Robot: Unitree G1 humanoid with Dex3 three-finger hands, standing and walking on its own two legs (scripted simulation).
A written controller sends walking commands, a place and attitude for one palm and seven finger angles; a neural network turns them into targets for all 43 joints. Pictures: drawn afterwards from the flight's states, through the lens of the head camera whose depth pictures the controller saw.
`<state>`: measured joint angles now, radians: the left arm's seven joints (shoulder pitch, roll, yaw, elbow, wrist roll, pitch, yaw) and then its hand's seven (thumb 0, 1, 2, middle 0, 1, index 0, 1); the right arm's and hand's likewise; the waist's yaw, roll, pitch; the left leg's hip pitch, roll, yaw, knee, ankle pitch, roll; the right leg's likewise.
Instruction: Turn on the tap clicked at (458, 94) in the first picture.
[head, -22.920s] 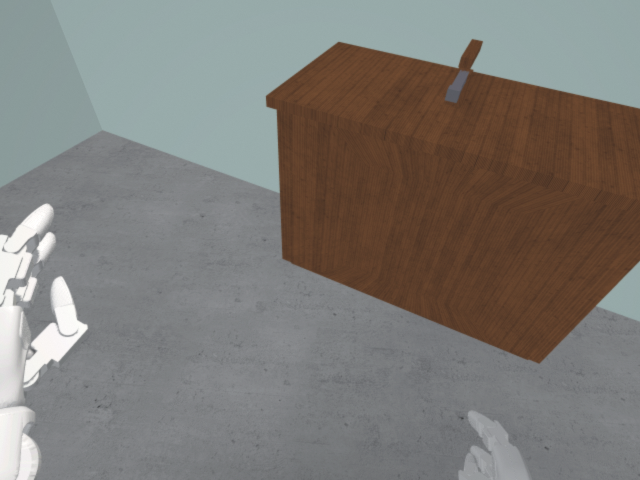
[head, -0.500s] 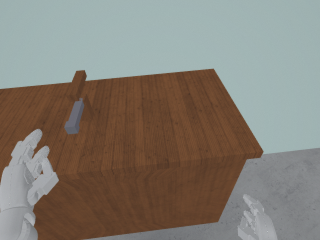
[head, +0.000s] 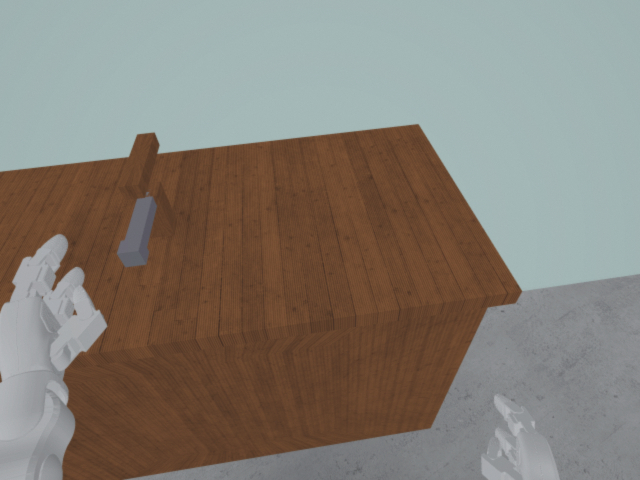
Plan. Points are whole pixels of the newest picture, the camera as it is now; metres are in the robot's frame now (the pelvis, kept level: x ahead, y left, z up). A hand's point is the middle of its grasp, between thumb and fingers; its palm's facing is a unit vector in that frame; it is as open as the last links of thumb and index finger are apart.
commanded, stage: reach beside the lever's end, fingers flat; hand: left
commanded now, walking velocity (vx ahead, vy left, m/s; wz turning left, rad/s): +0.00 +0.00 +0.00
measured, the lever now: (133, 252) +0.36 +0.30 +0.10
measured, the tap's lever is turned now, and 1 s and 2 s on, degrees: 0 0 0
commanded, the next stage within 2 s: push the lever round in 1.48 s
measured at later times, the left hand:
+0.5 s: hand (98, 298) +0.27 +0.29 +0.12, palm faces +0.46 -0.88 -0.10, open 7.6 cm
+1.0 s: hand (103, 273) +0.32 +0.32 +0.10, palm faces +0.48 -0.87 -0.11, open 7.8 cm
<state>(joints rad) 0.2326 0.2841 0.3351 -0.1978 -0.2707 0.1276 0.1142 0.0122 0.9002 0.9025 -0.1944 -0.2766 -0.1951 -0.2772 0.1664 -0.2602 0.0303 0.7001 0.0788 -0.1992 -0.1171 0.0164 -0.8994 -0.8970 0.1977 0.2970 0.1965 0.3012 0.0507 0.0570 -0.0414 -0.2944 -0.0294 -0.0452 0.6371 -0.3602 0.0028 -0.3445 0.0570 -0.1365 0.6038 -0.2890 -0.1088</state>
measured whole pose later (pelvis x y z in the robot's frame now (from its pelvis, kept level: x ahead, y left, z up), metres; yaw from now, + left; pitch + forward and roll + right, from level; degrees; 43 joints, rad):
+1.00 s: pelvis -0.01 +0.02 +0.00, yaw -1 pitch +4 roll +0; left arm -0.16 0.37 0.42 0.37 -0.21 -0.04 0.07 0.01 0.90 0.90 -0.15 -0.16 -0.16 -0.16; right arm 0.20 -0.26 0.03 0.71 0.06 -0.13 -0.12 0.01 -0.90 -0.90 0.20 0.30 0.20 0.30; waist 0.01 0.03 -0.03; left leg -0.35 -0.04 -0.02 0.62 -0.33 0.03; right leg -0.40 0.05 -0.11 0.57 -0.25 -0.09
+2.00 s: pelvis +0.00 +0.03 +0.00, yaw -1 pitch +4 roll +0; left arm -0.15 0.29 0.34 0.35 -0.18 -0.14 0.10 0.01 0.90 0.90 -0.15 -0.15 -0.15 -0.15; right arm 0.20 -0.25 0.03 0.70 0.05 -0.12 -0.10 0.01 -0.90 -0.90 0.20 0.30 0.20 0.30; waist 0.01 0.02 -0.05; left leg -0.37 -0.05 -0.01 0.63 -0.34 0.04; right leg -0.42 0.03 -0.11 0.59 -0.25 -0.07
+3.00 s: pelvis -0.01 +0.01 +0.00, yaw +0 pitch +5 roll +0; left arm -0.21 0.17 0.26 0.35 -0.12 -0.10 0.39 0.01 0.95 0.93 -0.15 -0.15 -0.15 -0.15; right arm 0.18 -0.24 0.02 0.71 0.03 -0.06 -0.09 0.01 -0.90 -0.90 0.20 0.30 0.20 0.30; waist 0.01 0.03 -0.05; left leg -0.38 -0.04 -0.03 0.64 -0.34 0.02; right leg -0.43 0.05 -0.12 0.60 -0.26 -0.09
